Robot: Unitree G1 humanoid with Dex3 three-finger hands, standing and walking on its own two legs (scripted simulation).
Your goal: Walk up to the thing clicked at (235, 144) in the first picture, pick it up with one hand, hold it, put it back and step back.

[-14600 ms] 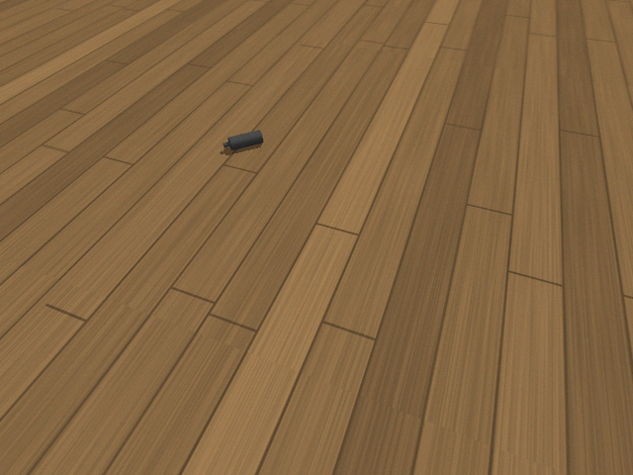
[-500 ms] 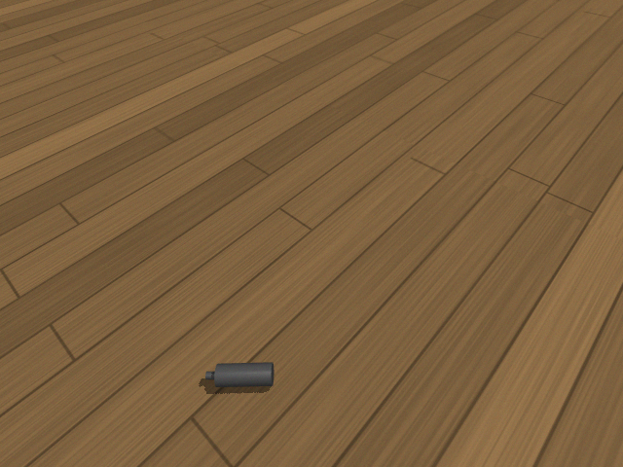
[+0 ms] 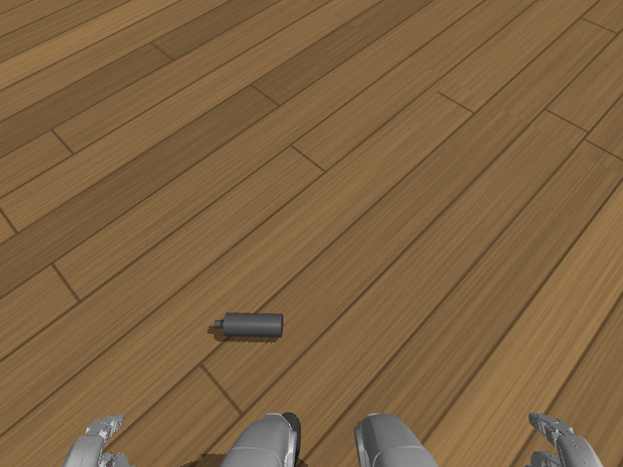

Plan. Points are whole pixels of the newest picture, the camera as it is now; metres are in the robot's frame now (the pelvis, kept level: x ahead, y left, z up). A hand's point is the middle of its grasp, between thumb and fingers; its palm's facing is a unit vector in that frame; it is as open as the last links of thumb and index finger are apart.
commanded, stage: walk up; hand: left
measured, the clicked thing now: (248, 324) +0.49 +0.23 -0.72
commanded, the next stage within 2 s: stand in 0.70 s
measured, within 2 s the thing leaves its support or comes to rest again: neither
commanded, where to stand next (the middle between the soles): +0.06 -0.02 m, yaw -1 degrees
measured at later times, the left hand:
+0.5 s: hand out of the picture -0.04 +0.26 -0.11, palm faces +0.01 -0.91 -0.42, open 7.4 cm
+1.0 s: hand out of the picture -0.02 +0.27 -0.14, palm faces +0.00 -0.94 -0.33, open 7.4 cm
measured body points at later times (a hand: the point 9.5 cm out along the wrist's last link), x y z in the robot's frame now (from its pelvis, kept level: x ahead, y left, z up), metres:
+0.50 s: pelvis -0.08 -0.02 +0.01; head -0.06 -0.04 +0.46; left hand -0.04 +0.30 -0.08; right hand -0.04 -0.34 -0.12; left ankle -0.10 +0.13 -0.67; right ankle -0.08 -0.11 -0.72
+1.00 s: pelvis -0.06 +0.02 +0.01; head -0.06 +0.01 +0.46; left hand -0.02 +0.32 -0.12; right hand +0.06 -0.27 -0.10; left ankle -0.06 +0.13 -0.72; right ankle -0.01 -0.12 -0.72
